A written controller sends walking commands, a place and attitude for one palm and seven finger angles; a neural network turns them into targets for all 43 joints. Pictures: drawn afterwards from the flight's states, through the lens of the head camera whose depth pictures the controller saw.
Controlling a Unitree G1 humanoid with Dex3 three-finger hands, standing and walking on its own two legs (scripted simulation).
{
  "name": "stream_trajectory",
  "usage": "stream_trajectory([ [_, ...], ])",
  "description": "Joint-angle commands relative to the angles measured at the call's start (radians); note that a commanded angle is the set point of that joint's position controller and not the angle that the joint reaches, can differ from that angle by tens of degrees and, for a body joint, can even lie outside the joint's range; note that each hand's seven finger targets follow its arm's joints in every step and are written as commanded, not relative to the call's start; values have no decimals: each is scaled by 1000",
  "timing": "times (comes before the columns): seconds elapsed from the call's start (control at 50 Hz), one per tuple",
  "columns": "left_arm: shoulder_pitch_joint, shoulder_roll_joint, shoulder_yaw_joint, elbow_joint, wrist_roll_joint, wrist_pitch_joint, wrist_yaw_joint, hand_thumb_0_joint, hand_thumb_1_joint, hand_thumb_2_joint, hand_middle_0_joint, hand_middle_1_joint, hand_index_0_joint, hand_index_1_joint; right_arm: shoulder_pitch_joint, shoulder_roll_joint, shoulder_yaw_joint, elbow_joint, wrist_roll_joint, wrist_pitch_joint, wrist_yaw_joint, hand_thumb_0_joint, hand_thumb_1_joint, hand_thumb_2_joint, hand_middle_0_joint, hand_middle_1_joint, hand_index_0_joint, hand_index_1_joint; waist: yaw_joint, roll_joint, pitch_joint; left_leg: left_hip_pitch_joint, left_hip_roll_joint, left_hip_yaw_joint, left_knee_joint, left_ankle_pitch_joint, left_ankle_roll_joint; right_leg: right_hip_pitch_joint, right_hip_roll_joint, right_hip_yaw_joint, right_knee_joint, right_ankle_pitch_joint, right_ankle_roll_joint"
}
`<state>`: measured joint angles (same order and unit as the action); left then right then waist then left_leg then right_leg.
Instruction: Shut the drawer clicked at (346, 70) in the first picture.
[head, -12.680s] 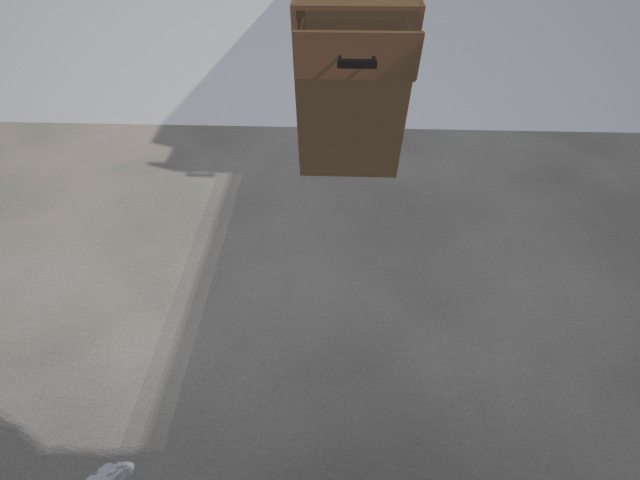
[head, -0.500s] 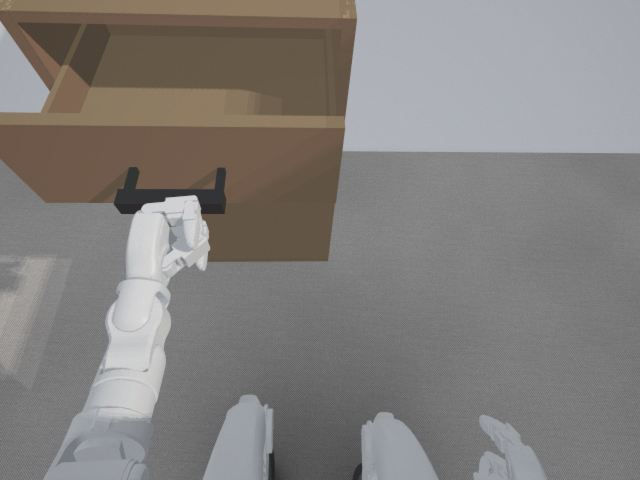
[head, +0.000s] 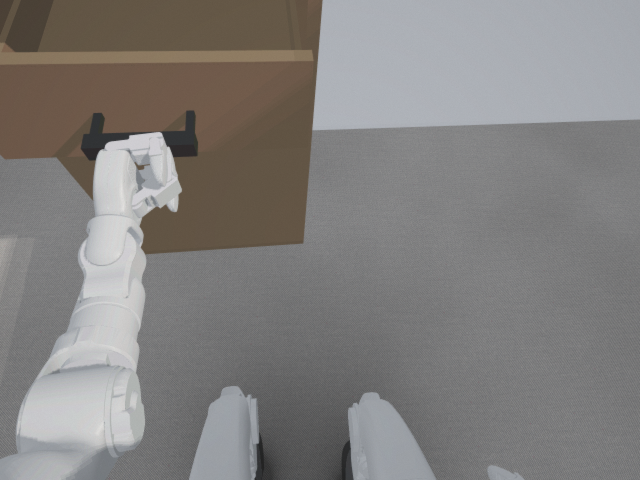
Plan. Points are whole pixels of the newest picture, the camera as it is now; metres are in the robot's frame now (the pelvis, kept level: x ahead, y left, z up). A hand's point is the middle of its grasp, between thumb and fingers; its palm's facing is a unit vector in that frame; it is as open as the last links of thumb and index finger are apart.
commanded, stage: push the drawer shut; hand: left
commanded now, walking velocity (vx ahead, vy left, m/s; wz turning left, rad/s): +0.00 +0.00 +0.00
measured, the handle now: (143, 132) +0.54 +0.21 +0.04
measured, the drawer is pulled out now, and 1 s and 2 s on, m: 0.12 0.01 0.00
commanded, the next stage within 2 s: pull the fist back off the drawer in 1.32 s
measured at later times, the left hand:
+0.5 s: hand (178, 145) +0.52 +0.17 +0.04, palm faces +0.05 -1.00 -0.04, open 3.1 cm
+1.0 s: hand (183, 107) +0.58 +0.16 +0.05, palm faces +0.06 -1.00 -0.04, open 3.3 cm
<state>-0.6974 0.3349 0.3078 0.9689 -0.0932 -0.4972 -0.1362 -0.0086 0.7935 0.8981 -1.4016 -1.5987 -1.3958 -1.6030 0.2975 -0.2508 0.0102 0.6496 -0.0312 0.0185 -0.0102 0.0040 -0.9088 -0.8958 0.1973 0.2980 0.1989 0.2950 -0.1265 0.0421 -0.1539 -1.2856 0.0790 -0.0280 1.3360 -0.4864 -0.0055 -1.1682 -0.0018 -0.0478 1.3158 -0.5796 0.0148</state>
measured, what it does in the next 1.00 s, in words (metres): stands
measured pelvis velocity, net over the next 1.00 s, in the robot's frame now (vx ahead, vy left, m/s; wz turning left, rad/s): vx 0.00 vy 0.00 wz -0.04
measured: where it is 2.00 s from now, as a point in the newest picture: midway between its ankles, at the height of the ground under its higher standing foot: outside the picture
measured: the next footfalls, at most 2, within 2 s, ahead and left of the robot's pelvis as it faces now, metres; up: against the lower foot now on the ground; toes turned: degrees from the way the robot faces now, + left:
none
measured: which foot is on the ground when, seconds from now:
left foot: down 0.00-1.00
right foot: down 0.00-1.00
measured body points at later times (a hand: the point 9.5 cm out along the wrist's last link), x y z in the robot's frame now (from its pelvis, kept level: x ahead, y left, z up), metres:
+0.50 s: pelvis -0.01 +0.00 -0.01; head +0.15 +0.03 +0.41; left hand +0.51 +0.22 +0.05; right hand +0.03 -0.26 -0.13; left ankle +0.07 +0.12 -0.60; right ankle +0.02 -0.13 -0.60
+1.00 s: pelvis +0.00 +0.00 -0.02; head +0.19 +0.02 +0.38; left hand +0.57 +0.22 +0.05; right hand -0.02 -0.26 -0.13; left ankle +0.07 +0.12 -0.60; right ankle +0.02 -0.13 -0.60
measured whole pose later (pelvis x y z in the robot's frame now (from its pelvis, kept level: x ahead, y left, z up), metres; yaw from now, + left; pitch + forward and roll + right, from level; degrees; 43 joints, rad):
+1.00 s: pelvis +0.00 +0.00 -0.02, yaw -2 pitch +32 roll -6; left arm -1.14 0.59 0.42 1.24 0.04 -0.38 -0.10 0.04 0.85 0.94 -1.40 -1.60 -1.40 -1.60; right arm 0.35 -0.25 0.06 0.66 -0.07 0.06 0.02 0.00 -0.91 -0.90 0.20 0.30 0.20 0.30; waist -0.24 0.06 -0.12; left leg -1.47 0.10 -0.07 1.41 -0.50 -0.01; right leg -1.34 0.03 -0.07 1.36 -0.58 0.01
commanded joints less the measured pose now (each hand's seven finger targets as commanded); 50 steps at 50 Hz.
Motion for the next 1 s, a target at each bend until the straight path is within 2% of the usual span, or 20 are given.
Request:
stream_trajectory([
  [0.0,-449,229,73,-183,-11,-67,26,0,900,900,-1400,-1600,-1400,-1600,110,-166,-59,-69,0,-14,-3,0,-900,-900,200,300,200,300,-24,40,-469,460,-48,-28,-153,173,30,87,46,0,-200,193,-34],
  [0.04,-507,210,48,-188,1,-73,30,0,900,900,-1400,-1600,-1400,-1600,114,-164,-58,-64,-2,-9,-1,0,-900,-900,200,300,200,300,-35,80,-474,481,-47,-30,-154,170,27,59,44,-2,-198,185,-34],
  [0.08,-533,206,45,-177,3,-76,35,0,900,900,-1400,-1600,-1400,-1600,121,-166,-59,-59,-4,-6,0,0,-900,-900,200,300,200,300,-42,74,-472,492,-46,-35,-157,161,27,47,45,-4,-202,177,-34],
  [0.12,-553,224,52,-175,15,-83,39,0,900,900,-1400,-1600,-1400,-1600,129,-172,-59,-57,-8,-3,2,0,-900,-900,200,300,200,300,-37,110,-503,525,-45,-45,-157,178,23,21,45,-9,-189,180,-39],
  [0.16,-604,208,33,-135,22,-78,46,0,900,900,-1400,-1600,-1400,-1600,134,-171,-56,-48,-11,0,3,0,-900,-900,200,300,200,300,-59,93,-469,506,-45,-53,-159,134,23,0,45,-13,-193,153,-37],
  [0.2,-642,252,60,-95,29,-76,53,0,900,900,-1400,-1600,-1400,-1600,143,-180,-53,-40,-13,2,0,0,-900,-900,200,300,200,300,-74,67,-440,472,-45,-55,-154,104,30,-13,48,-11,-193,136,-36],
  [0.24,-692,239,38,-109,37,-78,53,0,900,900,-1400,-1600,-1400,-1600,140,-177,-51,-44,-16,3,1,0,-900,-900,200,300,200,300,-79,111,-488,489,-47,-54,-144,117,31,-19,45,-7,-188,143,-36],
  [0.28,-706,274,58,-79,45,-72,54,0,900,900,-1400,-1600,-1400,-1600,150,-181,-49,-39,-19,7,1,0,-900,-900,200,300,200,300,-83,104,-499,483,-44,-60,-136,132,30,-17,48,-11,-181,150,-38],
  [0.4,-779,293,59,-48,51,-53,48,0,900,900,-1400,-1600,-1400,-1600,169,-186,-43,-36,-25,13,6,0,-900,-900,200,300,200,300,-100,136,-524,492,-42,-67,-115,164,33,-42,52,-13,-168,166,-40],
  [0.42,-765,311,69,-37,59,-48,50,0,900,900,-1400,-1600,-1400,-1600,169,-189,-43,-39,-24,17,6,0,-900,-900,200,300,200,300,-92,144,-536,488,-41,-67,-114,166,31,-40,51,-13,-167,163,-41],
  [0.44,-801,297,54,-46,57,-43,50,0,900,900,-1400,-1600,-1400,-1600,170,-186,-41,-37,-25,18,8,0,-900,-900,200,300,200,300,-109,145,-537,485,-40,-65,-107,169,35,-45,52,-11,-170,170,-38],
  [0.46,-799,330,77,-35,64,-39,53,0,900,900,-1400,-1600,-1400,-1600,175,-188,-41,-35,-25,20,8,0,-900,-900,200,300,200,300,-101,138,-535,469,-39,-64,-105,165,34,-33,53,-11,-168,166,-39],
  [0.5,-829,324,67,-7,68,-28,53,0,900,900,-1400,-1600,-1400,-1600,185,-190,-38,-31,-27,21,8,0,-900,-900,200,300,200,300,-123,132,-516,459,-37,-68,-100,159,39,-54,55,-12,-168,162,-37],
  [0.56,-845,362,87,-7,78,-17,54,0,900,900,-1400,-1600,-1400,-1600,196,-191,-35,-28,-29,25,10,0,-900,-900,200,300,200,300,-116,165,-542,460,-36,-66,-89,189,37,-46,56,-11,-164,178,-39],
  [0.6,-867,362,83,0,80,-10,52,0,900,900,-1400,-1600,-1400,-1600,205,-191,-35,-28,-31,25,12,0,-900,-900,200,300,200,300,-131,154,-547,453,-34,-64,-80,196,42,-49,59,-9,-163,185,-37],
  [0.7,-891,422,118,-2,86,3,42,0,900,900,-1400,-1600,-1400,-1600,226,-195,-31,-26,-32,31,14,0,-900,-900,200,300,200,300,-130,166,-573,435,-31,-60,-63,230,45,-25,63,-4,-160,209,-38],
  [0.78,-945,431,105,26,101,25,45,0,900,900,-1400,-1600,-1400,-1600,241,-195,-26,-17,-35,34,16,0,-900,-900,200,300,200,300,-152,181,-534,407,-26,-61,-58,203,47,-52,65,-7,-162,191,-36],
  [0.86,-969,456,120,1,109,32,44,0,900,900,-1400,-1600,-1400,-1600,262,-197,-29,-13,-41,34,20,0,-900,-900,200,300,200,300,-151,207,-604,442,-22,-64,-41,269,47,-45,66,-7,-152,233,-37],
  [0.94,-987,506,146,33,116,54,39,0,900,900,-1400,-1600,-1400,-1600,274,-200,-21,-10,-40,40,23,0,-900,-900,200,300,200,300,-161,188,-575,392,-20,-60,-31,264,51,-30,71,-6,-154,238,-34],
  [0.98,-1011,506,135,41,122,65,37,0,900,900,-1400,-1600,-1400,-1600,278,-197,-18,-9,-40,41,23,0,-900,-900,200,300,200,300,-169,209,-563,390,-19,-62,-30,260,52,-43,72,-8,-154,233,-35],
])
